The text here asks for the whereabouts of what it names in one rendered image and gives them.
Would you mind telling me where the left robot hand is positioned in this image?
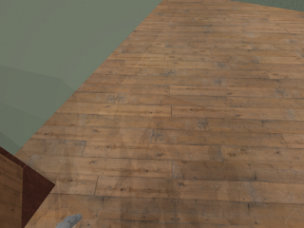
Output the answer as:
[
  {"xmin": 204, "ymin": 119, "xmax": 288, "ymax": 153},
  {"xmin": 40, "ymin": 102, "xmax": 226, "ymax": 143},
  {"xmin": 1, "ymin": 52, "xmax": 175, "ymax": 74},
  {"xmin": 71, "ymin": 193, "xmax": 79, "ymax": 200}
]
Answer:
[{"xmin": 55, "ymin": 214, "xmax": 82, "ymax": 228}]

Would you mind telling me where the cupboard door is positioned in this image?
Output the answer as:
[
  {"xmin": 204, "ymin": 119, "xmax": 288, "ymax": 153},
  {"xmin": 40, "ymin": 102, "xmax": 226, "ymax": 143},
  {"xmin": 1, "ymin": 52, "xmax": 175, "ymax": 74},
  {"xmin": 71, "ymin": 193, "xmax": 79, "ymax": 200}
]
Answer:
[{"xmin": 0, "ymin": 153, "xmax": 24, "ymax": 228}]

